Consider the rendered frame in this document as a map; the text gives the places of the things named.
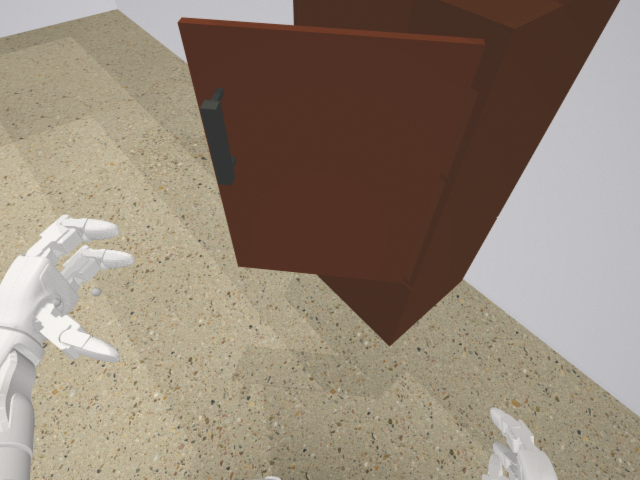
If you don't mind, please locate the left robot forearm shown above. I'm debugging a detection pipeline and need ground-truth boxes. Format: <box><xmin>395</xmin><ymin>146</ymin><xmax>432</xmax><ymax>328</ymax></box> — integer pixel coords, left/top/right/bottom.
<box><xmin>0</xmin><ymin>326</ymin><xmax>45</xmax><ymax>480</ymax></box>

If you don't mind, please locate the left robot hand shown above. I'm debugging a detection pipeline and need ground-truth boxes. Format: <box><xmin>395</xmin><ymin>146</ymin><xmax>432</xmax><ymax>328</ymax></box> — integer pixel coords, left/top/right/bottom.
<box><xmin>0</xmin><ymin>214</ymin><xmax>135</xmax><ymax>362</ymax></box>

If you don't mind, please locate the cupboard door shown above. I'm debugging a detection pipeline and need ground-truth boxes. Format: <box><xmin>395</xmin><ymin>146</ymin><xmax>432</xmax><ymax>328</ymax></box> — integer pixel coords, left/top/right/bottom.
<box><xmin>178</xmin><ymin>17</ymin><xmax>486</xmax><ymax>283</ymax></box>

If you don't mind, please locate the handle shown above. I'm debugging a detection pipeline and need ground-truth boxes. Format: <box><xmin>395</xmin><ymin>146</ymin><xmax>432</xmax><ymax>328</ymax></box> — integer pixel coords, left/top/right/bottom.
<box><xmin>200</xmin><ymin>88</ymin><xmax>236</xmax><ymax>186</ymax></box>

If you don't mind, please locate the right robot hand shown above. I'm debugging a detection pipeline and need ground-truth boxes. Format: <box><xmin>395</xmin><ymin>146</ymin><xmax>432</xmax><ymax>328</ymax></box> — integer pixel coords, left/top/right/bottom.
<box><xmin>482</xmin><ymin>407</ymin><xmax>558</xmax><ymax>480</ymax></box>

